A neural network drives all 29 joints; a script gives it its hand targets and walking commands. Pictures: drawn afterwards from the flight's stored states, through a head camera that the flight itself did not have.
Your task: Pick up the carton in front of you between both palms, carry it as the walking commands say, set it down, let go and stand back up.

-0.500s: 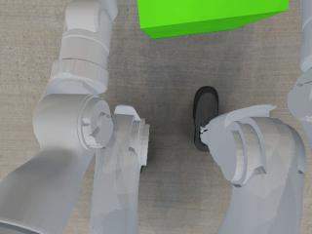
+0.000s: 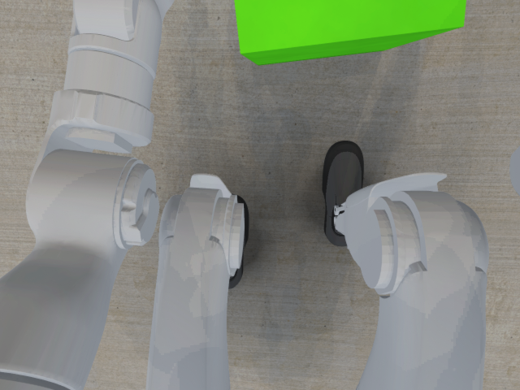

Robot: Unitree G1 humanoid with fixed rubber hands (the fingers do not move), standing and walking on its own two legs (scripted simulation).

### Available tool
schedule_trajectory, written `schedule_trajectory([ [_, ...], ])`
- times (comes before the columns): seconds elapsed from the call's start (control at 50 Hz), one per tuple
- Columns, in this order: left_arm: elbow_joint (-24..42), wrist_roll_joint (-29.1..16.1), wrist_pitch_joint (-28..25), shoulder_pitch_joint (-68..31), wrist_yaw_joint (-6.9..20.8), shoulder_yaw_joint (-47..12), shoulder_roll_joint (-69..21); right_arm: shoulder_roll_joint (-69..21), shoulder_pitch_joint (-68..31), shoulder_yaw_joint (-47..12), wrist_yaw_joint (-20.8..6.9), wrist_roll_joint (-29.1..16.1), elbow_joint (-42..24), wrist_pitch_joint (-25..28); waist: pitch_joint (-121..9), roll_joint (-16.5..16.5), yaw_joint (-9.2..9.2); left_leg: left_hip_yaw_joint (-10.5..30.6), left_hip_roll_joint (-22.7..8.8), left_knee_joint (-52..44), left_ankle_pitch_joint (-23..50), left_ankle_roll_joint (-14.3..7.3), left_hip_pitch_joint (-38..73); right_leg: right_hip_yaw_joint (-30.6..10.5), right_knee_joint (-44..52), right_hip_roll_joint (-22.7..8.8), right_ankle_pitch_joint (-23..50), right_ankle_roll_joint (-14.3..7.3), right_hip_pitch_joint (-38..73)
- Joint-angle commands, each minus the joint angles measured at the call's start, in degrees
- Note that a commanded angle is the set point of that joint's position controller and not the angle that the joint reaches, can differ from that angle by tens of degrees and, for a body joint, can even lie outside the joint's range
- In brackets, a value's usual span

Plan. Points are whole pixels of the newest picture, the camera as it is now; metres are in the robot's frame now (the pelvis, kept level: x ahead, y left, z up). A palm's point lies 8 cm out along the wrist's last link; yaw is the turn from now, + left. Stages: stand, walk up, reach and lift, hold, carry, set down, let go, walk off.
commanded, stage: set down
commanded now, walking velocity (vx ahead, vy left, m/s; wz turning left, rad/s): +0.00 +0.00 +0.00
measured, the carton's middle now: out of the picture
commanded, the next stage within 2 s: let go in 0.86 s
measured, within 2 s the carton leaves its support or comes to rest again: neither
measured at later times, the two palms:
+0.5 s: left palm out of the picture +0.59 +0.09 +0.02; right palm out of the picture +0.57 -0.31 +0.01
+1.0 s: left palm out of the picture +0.58 +0.09 +0.15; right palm out of the picture +0.55 -0.31 +0.15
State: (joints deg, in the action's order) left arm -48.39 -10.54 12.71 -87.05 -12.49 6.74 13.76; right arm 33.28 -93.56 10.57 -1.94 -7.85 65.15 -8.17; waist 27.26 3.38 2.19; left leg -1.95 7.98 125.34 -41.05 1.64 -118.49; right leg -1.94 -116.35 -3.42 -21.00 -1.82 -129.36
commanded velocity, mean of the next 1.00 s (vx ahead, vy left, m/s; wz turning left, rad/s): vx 0.00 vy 0.00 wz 0.00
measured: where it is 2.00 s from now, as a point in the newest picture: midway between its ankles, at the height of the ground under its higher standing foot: (282, 234)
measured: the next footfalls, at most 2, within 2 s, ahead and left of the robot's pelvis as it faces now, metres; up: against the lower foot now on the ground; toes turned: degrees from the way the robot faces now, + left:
none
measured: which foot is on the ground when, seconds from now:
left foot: down 0.00-1.00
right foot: down 0.00-1.00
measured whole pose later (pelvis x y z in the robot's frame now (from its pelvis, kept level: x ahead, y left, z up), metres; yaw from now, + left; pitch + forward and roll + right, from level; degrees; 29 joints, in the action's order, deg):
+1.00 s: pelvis +0.05 -0.02 +0.25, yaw -3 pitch +44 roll +5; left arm -42.7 2.5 12.9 -63.1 -4.7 18.4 8.5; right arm 22.3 -70.0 19.1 -4.7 7.4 53.9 -12.1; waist 0.2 1.1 0.2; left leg 0.7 4.0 65.5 -25.3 1.9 -84.8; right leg -1.7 -60.4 0.1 -11.0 -2.1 -93.7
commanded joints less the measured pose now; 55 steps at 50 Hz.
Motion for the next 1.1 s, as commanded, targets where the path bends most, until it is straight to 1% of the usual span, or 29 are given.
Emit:
schedule_trajectory([
  [0.0,7.32,1.95,1.48,-16.30,-0.75,3.74,5.64,9.39,-16.54,0.73,0.05,0.76,-7.31,-1.59,-84.83,-7.44,1.45,-3.92,-0.71,-21.27,11.62,1.27,11.63,2.41,4.68,3.30,15.21,0.53,68.18],
  [0.04,4.77,3.64,2.00,-14.50,-0.20,5.90,4.47,7.47,-14.72,1.06,-0.41,2.15,-5.90,-2.08,-78.99,-7.88,0.20,-3.50,-0.91,-23.11,9.67,1.20,10.01,2.40,7.22,3.50,11.62,0.76,63.55],
  [0.08,2.83,5.28,1.82,-12.57,0.55,7.70,3.26,5.87,-12.99,1.70,-0.96,3.85,-5.16,-1.98,-76.05,-8.19,-0.55,-3.16,-1.10,-24.93,9.28,1.24,8.93,2.32,9.27,3.62,10.48,0.93,61.04],
  [0.16,1.29,7.18,0.84,-9.74,1.73,9.86,1.97,4.16,-10.58,3.65,-1.72,6.87,-5.08,-1.54,-75.93,-8.57,-0.89,-3.07,-1.11,-28.62,10.31,1.44,7.95,2.11,12.99,3.97,11.78,1.28,60.94],
  [0.24,3.18,7.40,0.25,-7.70,2.40,10.54,1.81,3.79,-8.41,5.35,-1.85,8.97,-7.03,-1.81,-80.35,-8.76,-0.31,-3.47,-0.69,-31.94,11.78,1.88,8.11,1.88,16.50,4.38,15.08,1.33,66.19],
  [0.34,8.01,6.61,0.46,-5.32,2.74,9.80,2.63,3.72,-6.41,5.97,-1.53,9.16,-12.07,-3.06,-88.18,-9.26,0.11,-4.39,-0.13,-35.95,13.73,2.41,8.19,1.32,20.47,4.99,21.65,1.10,77.63],
  [0.42,11.77,6.08,1.39,-2.89,2.97,9.26,3.51,3.29,-4.49,5.37,-1.39,8.14,-16.56,-4.62,-93.05,-10.03,-0.26,-4.96,0.16,-39.74,14.91,2.52,8.69,0.66,24.10,5.41,25.93,1.10,86.48],
  [0.5,13.38,6.18,2.18,-0.42,3.51,9.49,3.89,2.36,-2.64,4.72,-1.59,7.34,-18.97,-5.81,-93.85,-10.52,-0.90,-4.98,0.08,-44.02,15.54,2.44,9.71,-0.26,28.46,5.51,27.41,1.32,91.93],
  [0.62,12.62,7.39,1.95,2.83,4.74,10.81,3.42,0.63,0.07,5.11,-2.14,8.09,-18.40,-5.90,-90.85,-10.43,-1.50,-4.14,-0.40,-50.99,16.29,2.39,12.25,-1.55,35.60,5.30,27.16,1.59,95.57],
  [0.84,10.49,10.55,-0.16,8.12,6.69,12.66,0.82,-2.29,5.10,8.07,-3.06,12.16,-15.30,-3.45,-84.76,-8.60,-1.75,-2.28,-1.67,-64.50,20.07,2.69,23.60,-1.94,49.12,4.85,27.58,1.18,98.35],
  [0.86,10.48,11.00,-0.33,8.53,6.91,12.63,0.62,-2.47,5.86,8.56,-3.11,12.87,-15.05,-3.25,-84.25,-8.36,-1.48,-2.17,-1.78,-65.48,20.31,2.77,24.44,-1.90,50.17,4.81,27.75,1.13,98.75],
  [0.9,10.53,12.17,-0.60,10.66,7.33,12.59,0.41,-3.04,8.30,9.22,-3.04,14.37,-15.14,-3.03,-84.78,-8.01,-1.27,-2.11,-1.92,-67.54,21.32,2.87,27.05,-1.93,52.29,4.76,28.91,1.03,101.10],
  [0.96,11.52,13.95,-0.93,16.47,8.05,11.93,0.61,-4.29,14.16,9.37,-2.55,16.32,-17.11,-2.98,-87.59,-7.85,-1.04,-2.05,-1.94,-70.54,24.03,2.74,31.13,-2.41,54.90,4.56,33.23,0.82,107.83],
  [1.02,14.13,15.48,-1.40,24.70,9.06,10.49,0.98,-6.46,22.78,8.64,-1.88,17.30,-21.85,-2.98,-89.54,-7.59,-0.98,-1.65,-2.13,-73.65,26.91,2.16,35.66,-3.15,57.42,4.25,37.28,0.57,115.18],
  [1.08,17.67,15.74,-2.73,33.11,10.17,8.66,1.03,-8.71,31.53,7.52,-1.51,16.76,-27.72,-1.89,-88.16,-7.57,-1.14,-0.74,-2.54,-76.58,29.73,1.43,39.17,-3.94,60.08,3.81,40.95,0.28,119.93],
])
